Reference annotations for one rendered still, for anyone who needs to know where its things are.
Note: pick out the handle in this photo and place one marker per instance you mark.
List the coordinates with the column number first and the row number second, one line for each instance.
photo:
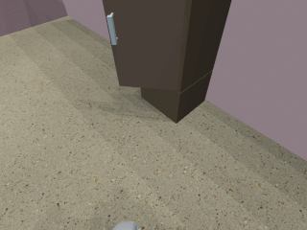
column 111, row 27

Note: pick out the cupboard door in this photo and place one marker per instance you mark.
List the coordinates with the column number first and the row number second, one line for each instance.
column 148, row 47

